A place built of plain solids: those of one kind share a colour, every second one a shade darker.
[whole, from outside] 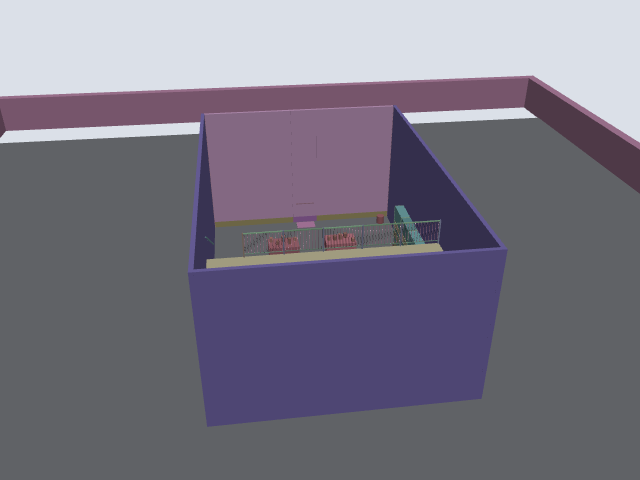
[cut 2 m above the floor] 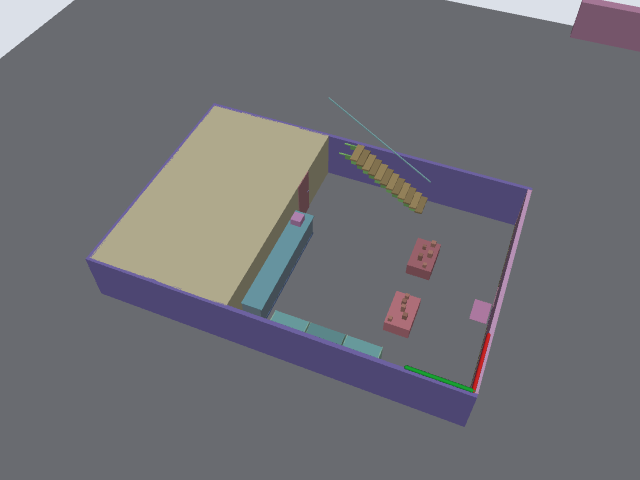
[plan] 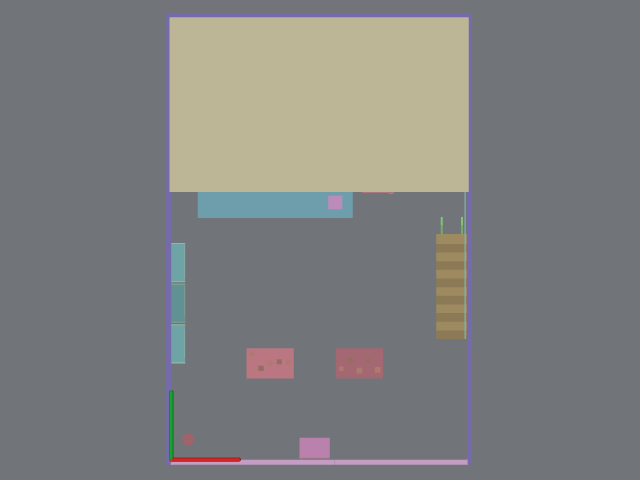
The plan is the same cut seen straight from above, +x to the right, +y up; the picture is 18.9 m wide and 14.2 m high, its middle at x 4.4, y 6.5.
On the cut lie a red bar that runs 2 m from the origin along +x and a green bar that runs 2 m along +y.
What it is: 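A toy shop at street level behind a glazed front, one room two levels high, with a raised rear level reached by one straight flight, fitted out in the 1990s to 2020s; 8.8 x 13.0 m, 5.81 m high throughout; its front glazed onto the street; the raised level 2.99 m over the floor, over the rear 5.1 m, open to the hall behind a guard 1.0 m high along its edge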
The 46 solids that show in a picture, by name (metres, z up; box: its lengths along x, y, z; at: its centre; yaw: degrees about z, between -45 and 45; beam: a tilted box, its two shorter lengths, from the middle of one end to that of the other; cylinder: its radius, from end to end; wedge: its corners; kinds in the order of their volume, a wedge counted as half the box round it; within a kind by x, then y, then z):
{
 "upper_1": {"box": [8.85, 5.17, 3.04], "at": [4.38, 10.51, 1.47]},
 "street_hedge_1": {"box": [0.6, 15.85, 2.25], "at": [-14.7, -8.07, 1.07]},
 "street_hedge_2": {"box": [38.75, 0.6, 2.25], "at": [4.38, -16.3, 1.07]},
 "street_hedge_3": {"box": [0.6, 15.85, 2.25], "at": [23.45, -8.07, 1.07]},
 "wall_1": {"box": [0.15, 13.34, 5.86], "at": [-0.07, 6.52, 2.88]},
 "wall_2": {"box": [9.05, 0.15, 5.86], "at": [4.38, 13.12, 2.88]},
 "wall_3": {"box": [0.15, 13.34, 5.86], "at": [8.82, 6.52, 2.88]},
 "window_wall_1": {"box": [3.64, 0.15, 5.86], "at": [1.82, -0.07, 2.88]},
 "window_wall_2": {"box": [1.2, 0.15, 5.86], "at": [4.24, -0.07, 2.88]},
 "window_wall_3": {"box": [3.91, 0.15, 5.86], "at": [6.79, -0.07, 2.88]},
 "counter_1": {"box": [4.55, 0.7, 1.05], "at": [3.08, 7.56, 0.47]},
 "shelves_body_1": {"box": [0.4, 1.16, 2.1], "at": [0.2, 3.43, 1.0]},
 "shelves_body_2": {"box": [0.4, 1.16, 2.1], "at": [0.2, 4.63, 1.0]},
 "shelves_body_3": {"box": [0.4, 1.16, 2.1], "at": [0.2, 5.83, 1.0]},
 "table_1": {"box": [1.4, 0.9, 0.55], "at": [2.92, 2.85, 0.23]},
 "table_2": {"box": [1.4, 0.9, 0.55], "at": [5.57, 2.85, 0.23]},
 "stair_step_1": {"box": [0.96, 0.3, 0.08], "at": [8.32, 3.72, 0.13]},
 "stair_step_2": {"box": [0.96, 0.3, 0.08], "at": [8.32, 3.97, 0.29]},
 "stair_step_3": {"box": [0.96, 0.3, 0.08], "at": [8.32, 4.23, 0.46]},
 "stair_step_4": {"box": [0.96, 0.3, 0.08], "at": [8.32, 4.48, 0.62]},
 "stair_step_5": {"box": [0.96, 0.3, 0.08], "at": [8.32, 4.74, 0.79]},
 "stair_step_6": {"box": [0.96, 0.3, 0.08], "at": [8.32, 5.0, 0.96]},
 "stair_step_7": {"box": [0.96, 0.3, 0.08], "at": [8.32, 5.25, 1.12]},
 "stair_step_8": {"box": [0.96, 0.3, 0.08], "at": [8.32, 5.51, 1.29]},
 "stair_step_9": {"box": [0.96, 0.3, 0.08], "at": [8.32, 5.76, 1.46]},
 "stair_step_10": {"box": [0.96, 0.3, 0.08], "at": [8.32, 6.02, 1.62]},
 "stair_step_11": {"box": [0.96, 0.3, 0.08], "at": [8.32, 6.28, 1.79]},
 "stair_step_12": {"box": [0.96, 0.3, 0.08], "at": [8.32, 6.53, 1.95]},
 "stair_wall_rail_1": {"wedge": [[8.68, 3.57, 1.07], [8.68, 3.57, 1.12], [8.68, 7.92, 3.89], [8.68, 7.92, 3.94], [8.71, 3.57, 1.07], [8.71, 3.57, 1.12], [8.71, 7.92, 3.89], [8.71, 7.92, 3.94]]},
 "counter_top_1": {"box": [4.59, 0.78, 0.04], "at": [3.08, 7.54, 1.02]},
 "stallriser_1": {"box": [3.64, 0.05, 0.35], "at": [1.82, -0.02, 0.12]},
 "stallriser_2": {"box": [3.91, 0.05, 0.35], "at": [6.79, -0.02, 0.12]},
 "front_corner_1": {"box": [0.04, 0.17, 5.71], "at": [0.0, -0.07, 2.81]},
 "front_corner_2": {"box": [0.04, 0.17, 5.71], "at": [8.75, -0.07, 2.81]},
 "service_door_1": {"box": [0.95, 0.03, 2.1], "at": [6.12, 7.91, 1.0]},
 "till_1": {"box": [0.42, 0.4, 0.28], "at": [4.85, 7.61, 1.18]},
 "plant_pot_1": {"cylinder": 0.18, "from": [0.5, 0.6, 0.0], "to": [0.5, 0.6, 0.38]},
 "door_mat_1": {"box": [0.9, 0.6, 0.07], "at": [4.24, 0.35, -0.02]},
 "street_door_kick_1": {"box": [1.2, 0.05, 0.35], "at": [4.24, -0.02, 0.12]},
 "upper_guard_rail_1": {"box": [1.47, 0.044, 0.044], "at": [0.77, 7.95, 3.97]},
 "upper_guard_rail_2": {"box": [1.47, 0.044, 0.044], "at": [2.24, 7.95, 3.97]},
 "upper_guard_rail_3": {"box": [1.47, 0.044, 0.044], "at": [3.71, 7.95, 3.97]},
 "upper_guard_rail_4": {"box": [1.47, 0.044, 0.044], "at": [5.18, 7.95, 3.97]},
 "upper_guard_rail_5": {"box": [1.47, 0.044, 0.044], "at": [6.65, 7.95, 3.97]},
 "counter_kick_1": {"box": [4.55, 0.012, 0.15], "at": [3.08, 7.2, 0.03]},
 "upper_guard_post_1": {"box": [0.05, 0.05, 1.06], "at": [0.03, 7.95, 3.47]}
}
